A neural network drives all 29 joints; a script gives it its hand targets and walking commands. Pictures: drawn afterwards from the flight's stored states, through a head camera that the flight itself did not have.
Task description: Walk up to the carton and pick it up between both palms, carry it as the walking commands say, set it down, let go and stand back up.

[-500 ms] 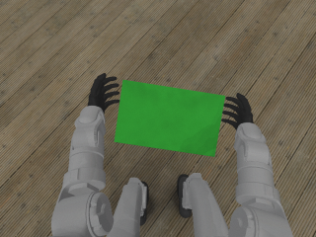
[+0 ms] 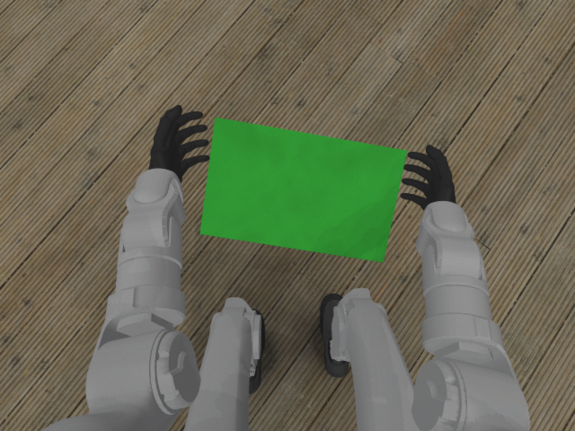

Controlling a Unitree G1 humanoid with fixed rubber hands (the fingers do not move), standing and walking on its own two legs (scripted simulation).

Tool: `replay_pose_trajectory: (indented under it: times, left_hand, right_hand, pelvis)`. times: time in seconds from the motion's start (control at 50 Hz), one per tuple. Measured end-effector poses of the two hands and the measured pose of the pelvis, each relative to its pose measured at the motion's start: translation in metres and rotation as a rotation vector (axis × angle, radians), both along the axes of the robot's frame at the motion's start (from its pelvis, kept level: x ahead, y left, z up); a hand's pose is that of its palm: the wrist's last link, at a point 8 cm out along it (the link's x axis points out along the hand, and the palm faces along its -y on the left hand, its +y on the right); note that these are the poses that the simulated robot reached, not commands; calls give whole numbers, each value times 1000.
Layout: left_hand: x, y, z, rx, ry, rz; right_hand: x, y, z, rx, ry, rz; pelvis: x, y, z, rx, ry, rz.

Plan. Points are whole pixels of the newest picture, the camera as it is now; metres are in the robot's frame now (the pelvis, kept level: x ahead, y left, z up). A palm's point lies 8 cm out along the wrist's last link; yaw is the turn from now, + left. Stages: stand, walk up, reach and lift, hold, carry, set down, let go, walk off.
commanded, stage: set down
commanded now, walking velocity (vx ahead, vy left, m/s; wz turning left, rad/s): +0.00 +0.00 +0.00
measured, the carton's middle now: (299, 188) +0.46 -0.02 -0.20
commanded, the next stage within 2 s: none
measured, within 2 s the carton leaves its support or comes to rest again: neither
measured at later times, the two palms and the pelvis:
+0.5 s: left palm (192, 168) +0.49 +0.15 -0.15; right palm (417, 202) +0.42 -0.21 -0.19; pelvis -0.01 +0.00 -0.07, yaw +0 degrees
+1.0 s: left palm (206, 172) +0.51 +0.15 -0.24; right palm (401, 205) +0.44 -0.21 -0.28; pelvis -0.03 +0.00 -0.13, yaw -1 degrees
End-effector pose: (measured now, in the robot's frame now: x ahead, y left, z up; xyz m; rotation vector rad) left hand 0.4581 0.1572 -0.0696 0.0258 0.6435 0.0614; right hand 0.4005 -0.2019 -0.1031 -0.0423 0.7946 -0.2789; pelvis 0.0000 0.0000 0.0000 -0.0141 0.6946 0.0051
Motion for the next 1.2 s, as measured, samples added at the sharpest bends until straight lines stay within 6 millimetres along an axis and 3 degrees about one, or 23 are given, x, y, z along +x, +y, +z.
replay_pose_trajectory:
  times: [0.16, 0.4, 0.6, 0.9, 1.2]
  left_hand:
    - [9, -1, -33, -17, -13, 28]
    - [21, -3, -67, 3, -7, 14]
    - [31, -10, -107, -3, 12, -14]
    - [42, -7, -152, -24, -14, 7]
    - [55, -5, -214, -30, 22, 9]
  right_hand:
    - [10, 0, -30, -17, -12, 8]
    - [20, -3, -68, 11, -7, 1]
    - [19, -9, -110, 16, 9, -5]
    - [33, -7, -155, 30, -22, 11]
    - [41, -5, -218, 20, 30, 37]
  pelvis:
    - [-7, 3, -26, -5, 50, 0]
    - [-11, 0, -53, -1, 95, -3]
    - [-15, -1, -80, 1, 136, -8]
    - [-29, 2, -118, -3, 89, -15]
    - [-29, 5, -146, -8, 43, -19]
